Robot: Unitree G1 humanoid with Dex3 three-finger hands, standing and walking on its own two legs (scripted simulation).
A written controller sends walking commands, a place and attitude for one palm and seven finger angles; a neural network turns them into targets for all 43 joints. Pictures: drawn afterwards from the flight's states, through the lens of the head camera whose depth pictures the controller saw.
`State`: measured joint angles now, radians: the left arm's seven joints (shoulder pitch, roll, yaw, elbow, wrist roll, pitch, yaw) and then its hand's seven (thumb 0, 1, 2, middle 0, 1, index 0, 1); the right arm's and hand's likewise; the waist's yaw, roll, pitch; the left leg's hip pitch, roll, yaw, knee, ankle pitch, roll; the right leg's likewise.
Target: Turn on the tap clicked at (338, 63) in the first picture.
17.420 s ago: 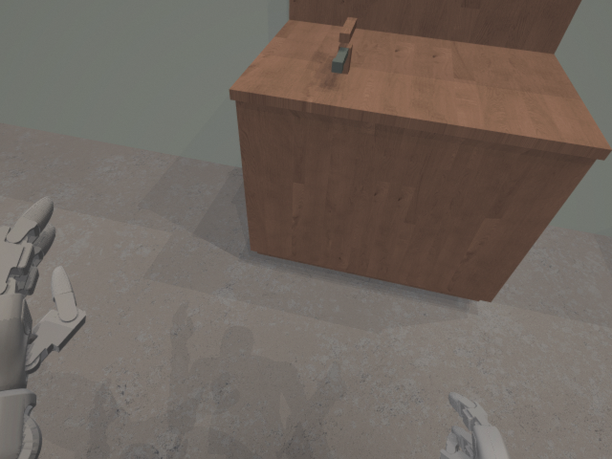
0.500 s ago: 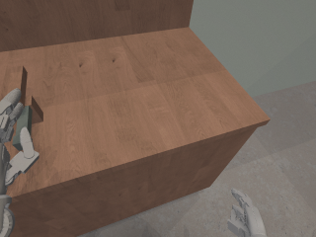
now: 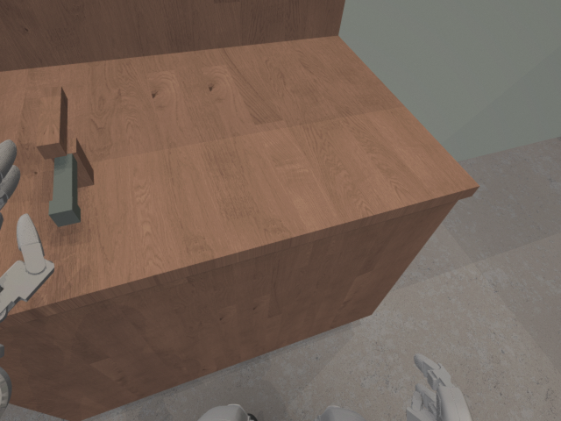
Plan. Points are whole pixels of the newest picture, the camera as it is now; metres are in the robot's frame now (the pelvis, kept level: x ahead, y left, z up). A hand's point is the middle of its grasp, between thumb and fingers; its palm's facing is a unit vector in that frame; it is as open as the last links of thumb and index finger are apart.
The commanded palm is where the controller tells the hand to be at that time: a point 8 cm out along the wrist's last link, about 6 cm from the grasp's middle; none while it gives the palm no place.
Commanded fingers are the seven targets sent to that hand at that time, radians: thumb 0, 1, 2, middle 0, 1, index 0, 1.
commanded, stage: come to a stop and stand still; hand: left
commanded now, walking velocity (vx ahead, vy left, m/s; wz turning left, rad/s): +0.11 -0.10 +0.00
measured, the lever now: (65, 211) +0.35 +0.33 +0.08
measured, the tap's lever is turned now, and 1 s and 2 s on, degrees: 0 0 0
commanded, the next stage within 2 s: look again from close up in 1.00 s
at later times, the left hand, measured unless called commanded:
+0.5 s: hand (81, 280) +0.22 +0.22 +0.15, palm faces +0.27 -0.88 -0.39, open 7.4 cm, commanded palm +0.18 +0.27 +0.19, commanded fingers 0.00 0.90 0.90 -0.20 -0.30 -0.20 -0.30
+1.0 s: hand (49, 238) +0.26 +0.27 +0.16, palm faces +0.32 -0.85 -0.41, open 7.4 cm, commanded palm +0.20 +0.30 +0.19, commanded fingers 0.00 0.90 0.90 -0.20 -0.30 -0.20 -0.30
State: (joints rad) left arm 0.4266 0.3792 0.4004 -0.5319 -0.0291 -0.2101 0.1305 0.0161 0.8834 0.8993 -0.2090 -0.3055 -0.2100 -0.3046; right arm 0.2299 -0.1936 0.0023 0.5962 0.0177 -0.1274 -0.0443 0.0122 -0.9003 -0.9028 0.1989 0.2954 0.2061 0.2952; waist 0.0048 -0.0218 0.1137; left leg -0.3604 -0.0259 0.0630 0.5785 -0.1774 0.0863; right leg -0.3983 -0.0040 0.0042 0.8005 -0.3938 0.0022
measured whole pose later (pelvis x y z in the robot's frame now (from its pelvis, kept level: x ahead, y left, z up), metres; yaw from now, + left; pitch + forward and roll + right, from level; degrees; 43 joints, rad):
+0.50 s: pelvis +0.01 +0.00 +0.01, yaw -3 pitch +0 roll -2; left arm 0.49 0.33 0.30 -0.43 -0.03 -0.19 0.06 0.02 0.89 0.90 -0.20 -0.30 -0.21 -0.30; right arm 0.24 -0.23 0.00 0.54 0.02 -0.12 -0.02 0.01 -0.90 -0.90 0.20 0.30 0.21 0.30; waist 0.01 0.02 0.00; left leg -0.34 -0.01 0.10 0.48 -0.15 0.07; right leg -0.14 0.05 -0.03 0.45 -0.30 -0.03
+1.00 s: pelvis +0.03 +0.02 +0.01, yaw -2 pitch +0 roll -2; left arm 0.45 0.40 0.39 -0.50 -0.05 -0.16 0.09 0.02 0.89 0.90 -0.21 -0.31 -0.21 -0.30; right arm 0.20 -0.18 0.05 0.54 0.01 -0.10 -0.03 0.01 -0.90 -0.90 0.20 0.30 0.21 0.30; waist 0.01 -0.02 0.06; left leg -0.31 -0.05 0.11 0.47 -0.17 0.11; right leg -0.11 0.02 -0.02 0.42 -0.32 0.00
